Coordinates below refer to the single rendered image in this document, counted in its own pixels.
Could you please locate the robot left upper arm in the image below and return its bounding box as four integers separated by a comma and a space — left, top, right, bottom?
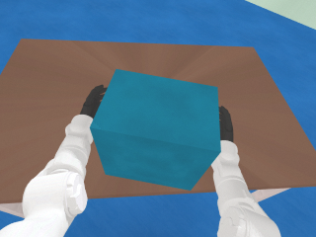
0, 171, 88, 237

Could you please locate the table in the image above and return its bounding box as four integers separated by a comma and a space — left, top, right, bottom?
0, 39, 316, 218

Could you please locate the right robot hand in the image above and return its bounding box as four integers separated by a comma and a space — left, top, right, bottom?
218, 106, 234, 142

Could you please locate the robot right forearm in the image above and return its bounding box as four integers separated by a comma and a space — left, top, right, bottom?
211, 140, 269, 218

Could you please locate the left robot hand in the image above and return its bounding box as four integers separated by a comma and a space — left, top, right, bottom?
80, 84, 108, 119

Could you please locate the robot left forearm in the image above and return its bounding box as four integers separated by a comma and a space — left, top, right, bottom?
22, 115, 94, 216

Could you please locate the carton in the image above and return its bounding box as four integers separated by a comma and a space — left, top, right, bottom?
90, 69, 221, 191

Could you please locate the robot right upper arm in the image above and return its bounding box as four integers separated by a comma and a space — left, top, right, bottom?
217, 205, 281, 237

